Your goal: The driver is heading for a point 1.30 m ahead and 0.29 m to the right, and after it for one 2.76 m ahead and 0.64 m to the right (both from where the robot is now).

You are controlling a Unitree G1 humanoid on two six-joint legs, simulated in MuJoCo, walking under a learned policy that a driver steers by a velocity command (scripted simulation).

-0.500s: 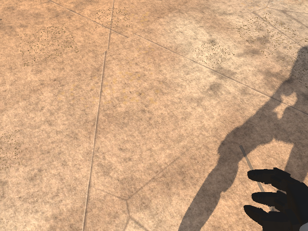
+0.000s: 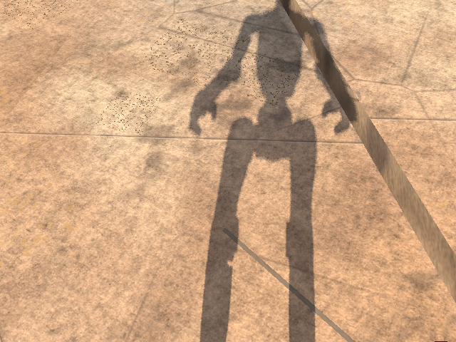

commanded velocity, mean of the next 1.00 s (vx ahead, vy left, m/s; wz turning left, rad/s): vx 0.01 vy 0.00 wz -0.62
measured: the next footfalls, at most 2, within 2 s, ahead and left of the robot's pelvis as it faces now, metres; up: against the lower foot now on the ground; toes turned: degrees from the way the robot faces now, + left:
left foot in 0.36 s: +0.16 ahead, +0.11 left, +0.00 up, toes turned -29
right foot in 0.74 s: +0.00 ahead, -0.11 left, +0.00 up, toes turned -32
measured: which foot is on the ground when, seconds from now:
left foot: up 0.00-0.34, down 0.36-0.74, up 0.76-1.00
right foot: down 0.00-0.36, up 0.38-0.72, down 0.74-1.00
